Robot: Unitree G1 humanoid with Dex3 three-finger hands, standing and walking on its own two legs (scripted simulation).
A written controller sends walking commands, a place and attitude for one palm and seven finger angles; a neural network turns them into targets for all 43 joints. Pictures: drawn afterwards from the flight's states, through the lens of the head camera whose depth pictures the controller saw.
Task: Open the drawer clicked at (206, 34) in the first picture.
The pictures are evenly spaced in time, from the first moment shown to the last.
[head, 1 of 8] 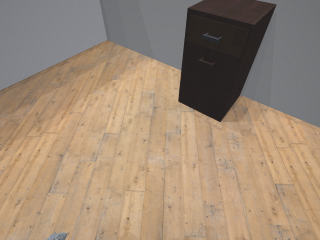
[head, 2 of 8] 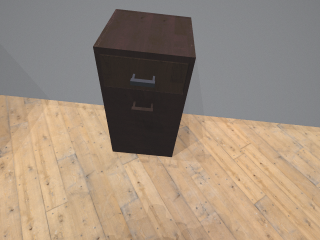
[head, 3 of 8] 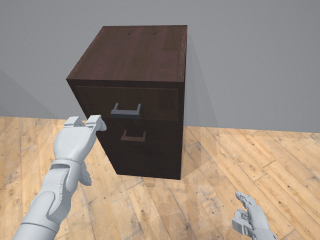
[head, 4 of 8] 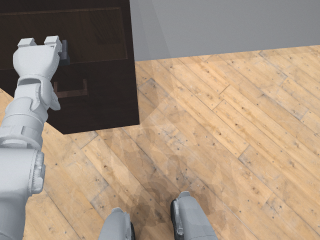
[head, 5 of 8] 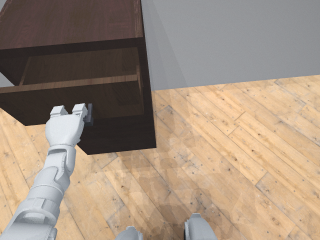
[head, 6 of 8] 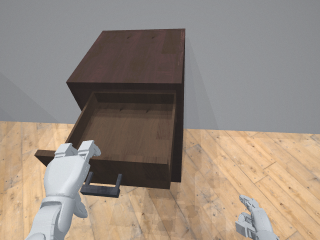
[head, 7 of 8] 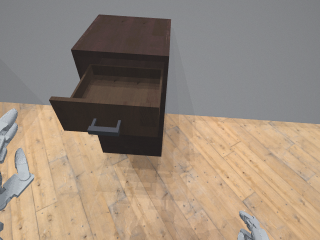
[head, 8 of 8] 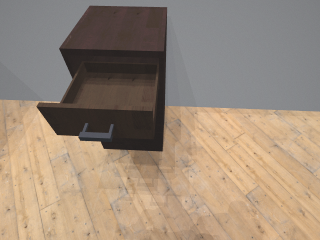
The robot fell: no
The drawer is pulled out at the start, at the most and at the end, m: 0.00 0.30 0.30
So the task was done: yes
